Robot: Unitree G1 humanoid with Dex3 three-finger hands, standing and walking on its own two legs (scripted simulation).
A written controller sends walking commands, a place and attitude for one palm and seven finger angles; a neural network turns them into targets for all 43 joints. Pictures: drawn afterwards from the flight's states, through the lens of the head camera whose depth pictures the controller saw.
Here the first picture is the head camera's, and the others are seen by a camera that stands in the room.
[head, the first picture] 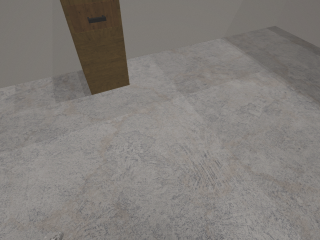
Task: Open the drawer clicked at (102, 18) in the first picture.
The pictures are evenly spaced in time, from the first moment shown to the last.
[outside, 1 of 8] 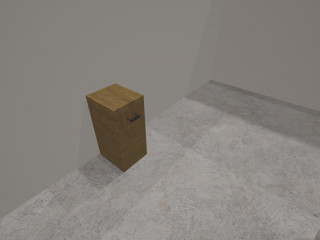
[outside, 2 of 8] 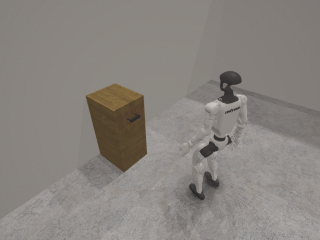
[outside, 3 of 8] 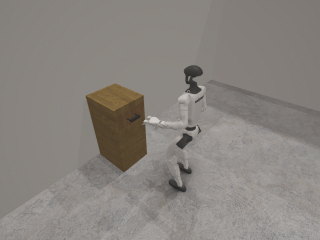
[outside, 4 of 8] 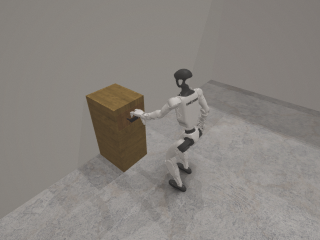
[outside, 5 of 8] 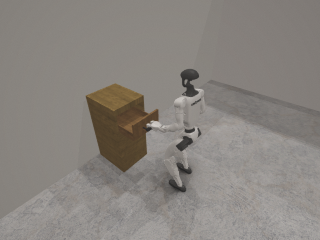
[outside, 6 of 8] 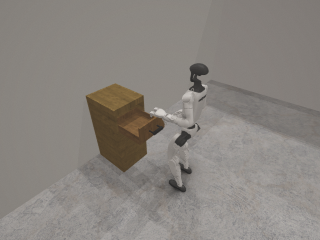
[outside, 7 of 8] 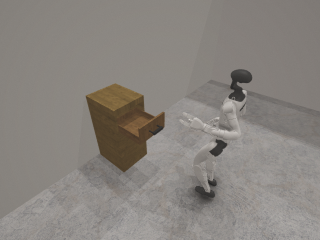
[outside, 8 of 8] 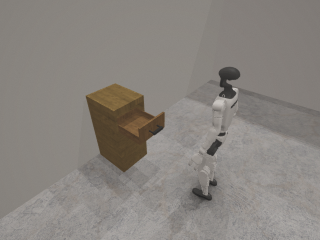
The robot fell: no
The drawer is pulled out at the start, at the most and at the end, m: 0.00 0.30 0.30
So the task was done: yes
